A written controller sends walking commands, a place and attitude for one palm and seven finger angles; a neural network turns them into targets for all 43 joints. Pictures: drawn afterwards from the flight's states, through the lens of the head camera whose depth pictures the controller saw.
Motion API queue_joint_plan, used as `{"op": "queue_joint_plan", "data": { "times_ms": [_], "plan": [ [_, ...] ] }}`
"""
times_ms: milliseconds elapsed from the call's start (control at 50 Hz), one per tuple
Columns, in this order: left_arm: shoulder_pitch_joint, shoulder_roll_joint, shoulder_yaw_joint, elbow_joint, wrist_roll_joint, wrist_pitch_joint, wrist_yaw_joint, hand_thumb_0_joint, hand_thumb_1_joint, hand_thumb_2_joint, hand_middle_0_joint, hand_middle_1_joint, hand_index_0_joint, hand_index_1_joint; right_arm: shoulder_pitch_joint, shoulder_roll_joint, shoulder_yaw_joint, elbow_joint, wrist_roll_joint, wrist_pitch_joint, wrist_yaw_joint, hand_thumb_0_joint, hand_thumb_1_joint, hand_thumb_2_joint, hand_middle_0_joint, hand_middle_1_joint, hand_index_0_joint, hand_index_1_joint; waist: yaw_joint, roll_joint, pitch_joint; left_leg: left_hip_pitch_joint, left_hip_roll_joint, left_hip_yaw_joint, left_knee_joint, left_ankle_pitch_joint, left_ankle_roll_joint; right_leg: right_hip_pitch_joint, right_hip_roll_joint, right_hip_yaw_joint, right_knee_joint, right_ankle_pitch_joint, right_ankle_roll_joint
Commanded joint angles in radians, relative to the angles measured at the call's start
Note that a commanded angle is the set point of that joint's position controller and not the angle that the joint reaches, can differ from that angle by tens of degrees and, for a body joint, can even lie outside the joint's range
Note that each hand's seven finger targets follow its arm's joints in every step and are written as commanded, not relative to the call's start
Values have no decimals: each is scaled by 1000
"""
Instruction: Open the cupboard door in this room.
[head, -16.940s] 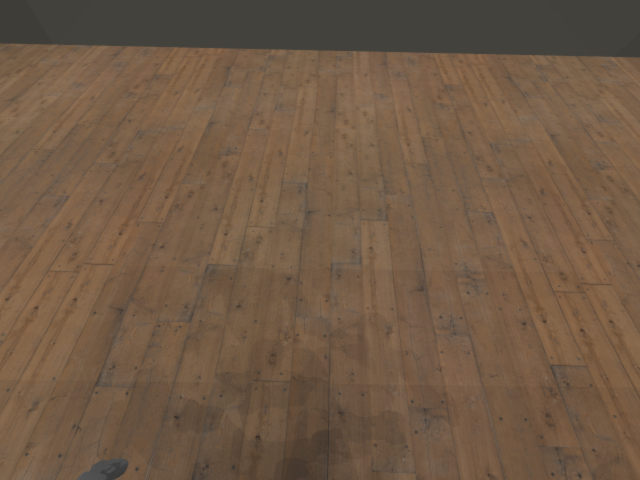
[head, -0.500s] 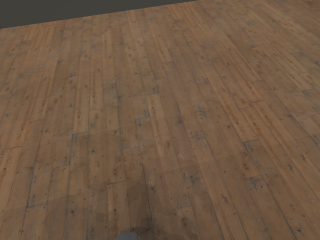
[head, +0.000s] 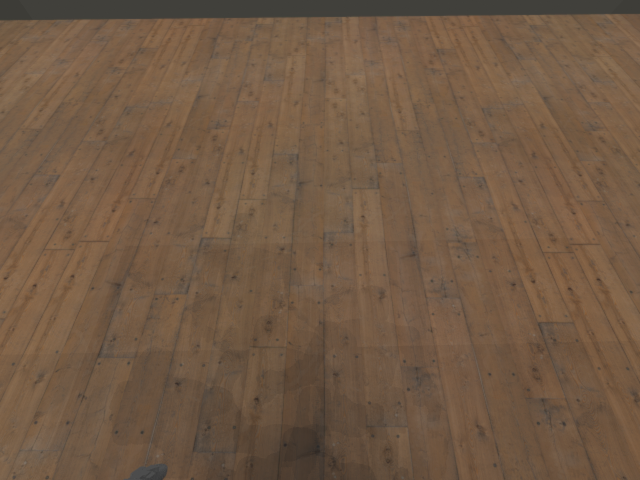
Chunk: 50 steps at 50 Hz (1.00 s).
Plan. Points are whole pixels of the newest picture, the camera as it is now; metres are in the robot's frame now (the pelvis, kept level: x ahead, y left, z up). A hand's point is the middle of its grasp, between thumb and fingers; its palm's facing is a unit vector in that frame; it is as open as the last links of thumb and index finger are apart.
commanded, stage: turn or walk to find it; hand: left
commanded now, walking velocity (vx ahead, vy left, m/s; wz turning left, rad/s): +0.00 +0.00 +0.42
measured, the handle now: out of the picture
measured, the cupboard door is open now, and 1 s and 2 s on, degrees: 0 0 0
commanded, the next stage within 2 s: stand and wait in 0.36 s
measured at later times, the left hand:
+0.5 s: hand out of the picture -0.04 +0.20 -0.17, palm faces +0.28 -0.93 -0.24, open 7.4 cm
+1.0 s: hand out of the picture +0.00 +0.22 -0.15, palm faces +0.44 -0.85 -0.29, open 7.4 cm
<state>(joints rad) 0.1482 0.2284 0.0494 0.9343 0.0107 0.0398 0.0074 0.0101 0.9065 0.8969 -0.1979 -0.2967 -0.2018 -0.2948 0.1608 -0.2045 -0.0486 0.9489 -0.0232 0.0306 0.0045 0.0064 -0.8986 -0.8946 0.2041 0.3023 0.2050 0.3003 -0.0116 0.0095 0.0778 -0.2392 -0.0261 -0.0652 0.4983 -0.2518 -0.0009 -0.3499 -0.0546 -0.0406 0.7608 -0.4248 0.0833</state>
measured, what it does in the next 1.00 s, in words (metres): steps on the spot, turning left: right foot, then left foot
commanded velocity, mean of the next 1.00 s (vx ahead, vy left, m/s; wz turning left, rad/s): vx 0.00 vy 0.00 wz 0.46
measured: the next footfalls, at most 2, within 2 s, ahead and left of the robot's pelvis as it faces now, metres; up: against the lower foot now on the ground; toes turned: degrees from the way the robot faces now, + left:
right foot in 0.04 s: +0.05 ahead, -0.12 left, +0.00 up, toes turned -3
left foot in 0.52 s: -0.03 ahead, +0.12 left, +0.00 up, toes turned +19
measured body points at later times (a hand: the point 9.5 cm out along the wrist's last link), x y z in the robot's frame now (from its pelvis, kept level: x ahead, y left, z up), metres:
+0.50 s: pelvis -0.02 +0.00 -0.01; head +0.02 +0.01 +0.44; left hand -0.05 +0.25 -0.16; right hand +0.10 -0.23 -0.15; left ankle -0.07 +0.11 -0.73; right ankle +0.01 -0.12 -0.74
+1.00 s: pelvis -0.02 -0.02 -0.01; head +0.02 -0.02 +0.44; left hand -0.03 +0.26 -0.12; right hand +0.14 -0.22 -0.17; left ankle -0.08 +0.11 -0.72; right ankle +0.02 -0.11 -0.74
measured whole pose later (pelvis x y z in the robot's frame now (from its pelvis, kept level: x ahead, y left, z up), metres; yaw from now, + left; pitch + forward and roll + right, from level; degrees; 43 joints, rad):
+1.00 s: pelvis -0.02 -0.02 -0.01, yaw +28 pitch +0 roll +1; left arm 0.12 0.20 0.04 0.89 0.02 0.00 0.01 0.01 0.90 0.90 -0.20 -0.30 -0.20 -0.30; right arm 0.20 -0.24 -0.08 0.96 -0.02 0.05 0.01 0.01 -0.90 -0.89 0.20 0.30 0.20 0.30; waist -0.04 0.05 0.08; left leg -0.35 -0.06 -0.12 0.70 -0.40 -0.02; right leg -0.27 -0.03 -0.08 0.58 -0.30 0.00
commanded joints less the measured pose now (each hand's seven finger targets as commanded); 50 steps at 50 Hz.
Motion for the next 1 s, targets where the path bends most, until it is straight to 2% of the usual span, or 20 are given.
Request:
{"op": "queue_joint_plan", "data": {
  "times_ms": [0,40,60,100,140,360,420,460,480,500,520,580,640,760,880,900,920,940,960,980],
  "plan": [
    [147,113,24,-34,0,-41,14,0,900,900,-200,-300,-200,-300,-1,-173,-58,-63,10,-10,-12,0,-900,-900,200,300,200,300,51,66,-137,-69,155,-188,29,292,78,253,-19,-5,-368,254,-19],
    [166,244,48,-50,19,-50,23,0,900,900,-200,-300,-200,-300,-1,-92,-46,-104,15,-7,-3,0,-900,-900,200,300,200,300,66,-286,-97,-318,-42,14,401,-333,-25,302,-417,353,-473,427,-197],
    [140,221,54,-61,7,-52,27,0,900,900,-200,-300,-200,-300,5,-133,-56,-85,4,13,-7,0,-900,-900,200,300,200,300,64,-300,-90,-286,4,-53,558,-336,-16,175,-421,364,-514,320,-236],
    [36,161,38,-87,6,-47,24,0,900,900,-200,-300,-200,-300,21,-127,-62,-46,3,23,5,0,-900,-900,200,300,200,300,12,-149,-8,-299,30,-40,720,-204,-20,89,-320,220,-508,206,-212],
    [-3,117,28,-98,7,-51,26,0,900,900,-200,-300,-200,-300,72,-108,-58,-19,1,26,13,0,-900,-900,200,300,200,300,-12,-156,-27,-286,44,-7,741,-119,-37,105,-260,95,-482,267,-183],
    [149,179,46,-19,22,-47,24,0,900,900,-200,-300,-200,-300,-25,-67,-22,-27,14,10,7,0,-900,-900,200,300,200,300,70,-207,-97,-190,61,112,336,-231,-57,274,-313,9,-394,546,-230],
    [134,192,53,-6,19,-39,22,0,900,900,-200,-300,-200,-300,11,-70,-19,-23,18,-2,3,0,-900,-900,200,300,200,300,45,-216,-125,-90,49,154,160,-167,-45,254,-316,-25,-328,567,-206],
    [109,177,52,-9,6,-29,19,0,900,900,-200,-300,-200,-300,82,-99,-25,-7,15,-15,5,0,-900,-900,200,300,200,300,-2,-128,-150,85,65,147,-78,45,-29,160,-278,-101,-198,461,-126],
    [129,130,48,-27,-2,-20,15,0,900,900,-200,-300,-200,-300,98,-178,-42,-11,8,-24,4,0,-900,-900,200,300,200,300,-12,87,-163,211,216,-67,-153,179,34,-25,-183,-149,-32,232,-60],
    [84,71,26,-67,-1,-15,9,0,900,900,-200,-300,-200,-300,135,-265,-63,-14,3,-21,-1,0,-900,-900,200,300,200,300,-39,312,-114,218,421,-304,-198,444,150,-213,-75,-147,149,-205,-6],
    [5,87,23,-77,8,-1,16,0,900,900,-200,-300,-200,-300,162,-269,-65,7,1,-17,-10,0,-900,-900,200,300,200,300,-71,255,-106,130,436,-309,-215,368,192,-192,-77,-49,265,-213,-15],
    [10,91,32,-41,5,-3,2,0,900,900,-200,-300,-200,-300,25,-200,-43,-22,0,-22,-25,0,-900,-900,200,300,200,300,-2,164,-53,87,305,-189,-182,359,168,-217,-71,9,351,-35,-8],
    [36,93,27,-27,2,-10,0,0,900,900,-200,-300,-200,-300,30,-196,-41,-27,6,-30,-25,0,-900,-900,200,300,200,300,2,114,-95,148,264,-133,-150,496,158,-193,-54,7,314,4,5],
    [-27,82,21,-72,-1,-10,7,0,900,900,-200,-300,-200,-300,67,-204,-56,-31,0,-19,-19,0,-900,-900,200,300,200,300,-27,127,-96,149,257,-216,-133,480,177,-147,-18,13,156,-30,9],
    [57,88,21,-73,-7,-27,13,0,900,900,-200,-300,-200,-300,22,-206,-67,-61,0,-8,-15,0,-900,-900,200,300,200,300,17,140,-133,38,202,-269,-45,483,139,96,32,-15,-196,104,-10],
    [93,103,24,-64,-6,-35,15,0,900,900,-200,-300,-200,-300,16,-192,-65,-67,6,-8,-13,0,-900,-900,200,300,200,300,39,105,-145,-30,170,-258,1,397,105,205,14,-11,-334,212,-15],
    [130,154,35,-60,5,-46,21,0,900,900,-200,-300,-200,-300,24,-152,-61,-73,14,-11,-7,0,-900,-900,200,300,200,300,52,-22,-168,-156,100,-190,104,198,47,346,-110,95,-422,272,-47],
    [147,237,50,-62,18,-53,28,0,900,900,-200,-300,-200,-300,26,-92,-50,-99,17,-12,-1,0,-900,-900,200,300,200,300,60,-271,-147,-340,-50,-18,320,-232,-26,418,-363,340,-455,426,-153],
    [144,236,53,-73,7,-52,29,0,900,900,-200,-300,-200,-300,16,-133,-61,-99,6,4,-6,0,-900,-900,200,300,200,300,65,-275,-130,-321,-23,-41,510,-355,-25,272,-442,363,-475,445,-228],
    [89,208,52,-86,6,-50,31,0,900,900,-200,-300,-200,-300,4,-136,-65,-86,3,15,-4,0,-900,-900,200,300,200,300,44,-220,-75,-314,0,-57,641,-313,-22,178,-404,333,-488,363,-247]
  ]
}}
